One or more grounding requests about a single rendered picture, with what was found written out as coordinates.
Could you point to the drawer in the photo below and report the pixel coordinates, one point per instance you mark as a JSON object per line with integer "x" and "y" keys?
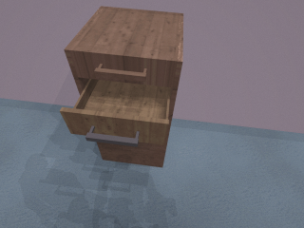
{"x": 121, "y": 109}

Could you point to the cabinet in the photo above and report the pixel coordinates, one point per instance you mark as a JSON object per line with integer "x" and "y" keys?
{"x": 136, "y": 40}

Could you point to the handle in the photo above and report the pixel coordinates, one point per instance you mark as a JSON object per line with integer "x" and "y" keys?
{"x": 103, "y": 138}
{"x": 120, "y": 74}

